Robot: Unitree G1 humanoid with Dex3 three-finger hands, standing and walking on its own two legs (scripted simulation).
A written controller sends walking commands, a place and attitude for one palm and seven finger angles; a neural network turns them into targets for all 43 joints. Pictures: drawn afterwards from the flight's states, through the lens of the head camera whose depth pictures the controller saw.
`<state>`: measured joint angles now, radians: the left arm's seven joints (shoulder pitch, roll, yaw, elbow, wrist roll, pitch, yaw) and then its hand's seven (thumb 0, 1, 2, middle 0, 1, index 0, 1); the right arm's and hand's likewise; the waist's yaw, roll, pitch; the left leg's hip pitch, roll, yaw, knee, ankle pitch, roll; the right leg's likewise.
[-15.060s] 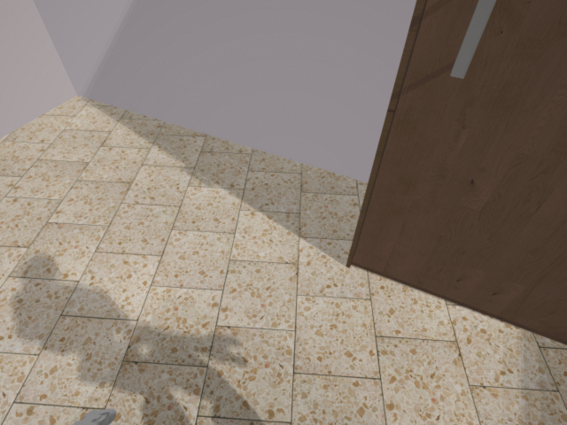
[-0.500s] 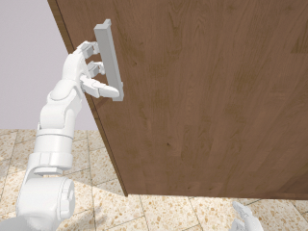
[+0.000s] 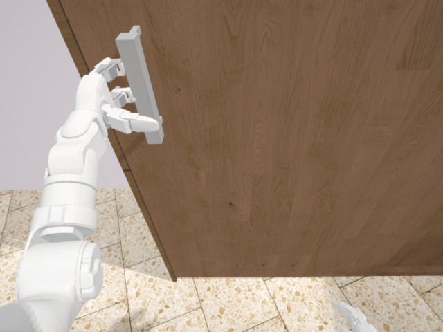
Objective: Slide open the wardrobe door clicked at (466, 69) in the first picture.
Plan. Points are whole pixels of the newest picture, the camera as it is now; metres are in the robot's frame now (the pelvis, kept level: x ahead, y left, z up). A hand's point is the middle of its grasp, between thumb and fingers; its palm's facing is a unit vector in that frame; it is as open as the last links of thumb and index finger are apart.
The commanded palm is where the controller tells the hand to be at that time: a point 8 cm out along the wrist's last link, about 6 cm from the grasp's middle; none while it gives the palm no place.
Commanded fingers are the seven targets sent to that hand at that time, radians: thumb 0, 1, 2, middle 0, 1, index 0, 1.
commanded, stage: slide the fingers in behind the handle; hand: left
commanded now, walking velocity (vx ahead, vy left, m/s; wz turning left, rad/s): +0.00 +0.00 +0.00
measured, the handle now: (146, 88) +0.47 +0.16 +0.23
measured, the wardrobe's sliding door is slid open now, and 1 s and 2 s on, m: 0.00 0.00 0.00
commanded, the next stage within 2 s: move the hooked fingers beside the handle in 0.48 s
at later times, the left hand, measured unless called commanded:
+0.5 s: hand (127, 111) +0.39 +0.17 +0.24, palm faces +0.07 -1.00 -0.03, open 14.1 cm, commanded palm +0.37 +0.20 +0.24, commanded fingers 0.00 -0.50 0.30 -0.30 -1.20 -0.30 -1.20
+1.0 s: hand (127, 112) +0.39 +0.17 +0.24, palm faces +0.07 -1.00 -0.04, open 14.2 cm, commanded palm +0.37 +0.20 +0.24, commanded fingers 0.00 -0.50 0.30 -0.30 -1.20 -0.30 -1.20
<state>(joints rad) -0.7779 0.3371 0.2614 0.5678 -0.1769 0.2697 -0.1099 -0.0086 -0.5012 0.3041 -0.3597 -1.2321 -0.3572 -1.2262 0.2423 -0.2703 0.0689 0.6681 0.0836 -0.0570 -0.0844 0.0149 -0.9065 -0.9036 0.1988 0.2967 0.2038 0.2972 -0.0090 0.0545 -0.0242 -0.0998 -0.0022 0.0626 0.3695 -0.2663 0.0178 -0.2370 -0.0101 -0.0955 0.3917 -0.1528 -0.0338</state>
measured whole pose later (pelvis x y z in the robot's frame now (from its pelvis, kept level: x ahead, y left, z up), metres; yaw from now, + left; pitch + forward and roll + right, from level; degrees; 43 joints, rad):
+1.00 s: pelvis +0.00 +0.01 +0.00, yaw +1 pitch -2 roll +0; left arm -0.67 0.24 0.16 0.32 -0.17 0.37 -0.04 -0.01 -0.50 0.30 -0.29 -1.20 -0.25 -1.21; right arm 0.18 -0.24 0.08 0.68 0.07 -0.05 -0.06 0.02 -0.91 -0.90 0.20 0.30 0.20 0.30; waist 0.04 0.05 -0.02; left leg -0.06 -0.03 0.04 0.37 -0.26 0.03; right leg -0.19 -0.04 -0.11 0.39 -0.16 -0.01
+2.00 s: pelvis +0.00 +0.01 +0.00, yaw +1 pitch -1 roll +0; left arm -0.67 0.38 0.26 0.41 -0.20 0.36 -0.18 -0.01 -0.50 0.30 -0.31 -1.20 -0.31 -1.20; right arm 0.19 -0.27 0.08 0.63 0.09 -0.04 -0.08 0.01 -0.91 -0.90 0.20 0.30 0.20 0.30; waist 0.03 0.05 -0.04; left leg -0.08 -0.01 0.05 0.36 -0.27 0.03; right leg -0.21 -0.02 -0.10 0.37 -0.15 -0.02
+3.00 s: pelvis +0.01 +0.01 +0.00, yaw +0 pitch +0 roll +0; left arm -0.71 0.38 0.29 0.45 -0.18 0.31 -0.17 -0.01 -0.50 0.30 -0.31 -1.20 -0.31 -1.20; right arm 0.22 -0.26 0.09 0.64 0.08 -0.02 -0.08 0.01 -0.91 -0.90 0.20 0.30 0.20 0.30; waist 0.01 0.05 -0.04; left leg -0.09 0.00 0.06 0.36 -0.27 0.02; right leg -0.22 -0.01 -0.09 0.37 -0.15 -0.03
